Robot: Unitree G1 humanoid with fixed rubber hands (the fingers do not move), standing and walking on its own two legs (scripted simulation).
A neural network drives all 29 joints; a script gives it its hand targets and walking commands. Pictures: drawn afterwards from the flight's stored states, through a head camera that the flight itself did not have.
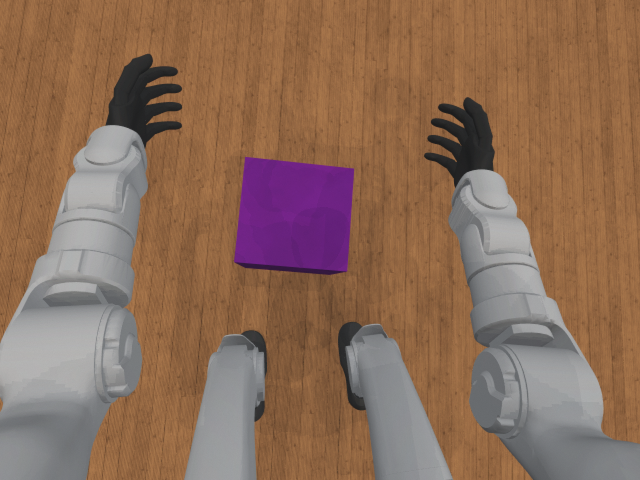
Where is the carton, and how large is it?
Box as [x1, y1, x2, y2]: [234, 157, 353, 274]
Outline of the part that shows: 245,157 234,261 244,267 325,274 346,271 353,169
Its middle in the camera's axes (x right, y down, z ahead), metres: -0.05 -0.03 +0.86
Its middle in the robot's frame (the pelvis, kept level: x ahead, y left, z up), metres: +0.46 -0.01 -0.51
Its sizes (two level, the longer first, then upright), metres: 0.210 0.200 0.250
